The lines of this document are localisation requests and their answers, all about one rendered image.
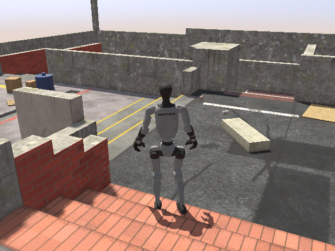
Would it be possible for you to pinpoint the left robot forearm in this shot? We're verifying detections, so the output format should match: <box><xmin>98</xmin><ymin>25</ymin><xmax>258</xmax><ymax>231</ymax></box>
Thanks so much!
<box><xmin>135</xmin><ymin>127</ymin><xmax>145</xmax><ymax>144</ymax></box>

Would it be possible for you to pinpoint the right robot thigh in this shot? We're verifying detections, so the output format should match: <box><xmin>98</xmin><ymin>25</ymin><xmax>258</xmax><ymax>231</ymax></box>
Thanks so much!
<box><xmin>173</xmin><ymin>146</ymin><xmax>185</xmax><ymax>180</ymax></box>

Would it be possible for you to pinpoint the robot right upper arm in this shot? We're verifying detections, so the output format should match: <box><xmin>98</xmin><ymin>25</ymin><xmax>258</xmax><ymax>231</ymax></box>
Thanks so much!
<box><xmin>177</xmin><ymin>105</ymin><xmax>192</xmax><ymax>133</ymax></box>

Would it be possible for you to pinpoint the left robot thigh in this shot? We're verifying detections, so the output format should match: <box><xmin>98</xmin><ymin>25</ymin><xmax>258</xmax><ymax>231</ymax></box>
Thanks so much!
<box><xmin>150</xmin><ymin>146</ymin><xmax>162</xmax><ymax>180</ymax></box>

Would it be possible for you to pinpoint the left robot hand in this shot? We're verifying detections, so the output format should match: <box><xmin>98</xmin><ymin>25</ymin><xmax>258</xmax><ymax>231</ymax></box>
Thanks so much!
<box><xmin>133</xmin><ymin>141</ymin><xmax>145</xmax><ymax>152</ymax></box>

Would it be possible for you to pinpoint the robot thigh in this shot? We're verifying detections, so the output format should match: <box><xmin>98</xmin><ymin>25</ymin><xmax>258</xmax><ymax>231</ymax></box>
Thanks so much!
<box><xmin>150</xmin><ymin>146</ymin><xmax>162</xmax><ymax>180</ymax></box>
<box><xmin>173</xmin><ymin>146</ymin><xmax>185</xmax><ymax>180</ymax></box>

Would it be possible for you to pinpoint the right robot hand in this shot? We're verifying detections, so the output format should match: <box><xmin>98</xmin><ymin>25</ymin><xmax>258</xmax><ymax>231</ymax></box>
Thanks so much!
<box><xmin>185</xmin><ymin>140</ymin><xmax>197</xmax><ymax>150</ymax></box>

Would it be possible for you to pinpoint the robot left upper arm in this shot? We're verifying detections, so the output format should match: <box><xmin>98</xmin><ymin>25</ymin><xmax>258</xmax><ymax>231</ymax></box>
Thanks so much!
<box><xmin>141</xmin><ymin>106</ymin><xmax>155</xmax><ymax>135</ymax></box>

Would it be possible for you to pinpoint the right robot forearm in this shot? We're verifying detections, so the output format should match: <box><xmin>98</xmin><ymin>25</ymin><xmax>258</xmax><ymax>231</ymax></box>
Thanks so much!
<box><xmin>187</xmin><ymin>125</ymin><xmax>196</xmax><ymax>142</ymax></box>

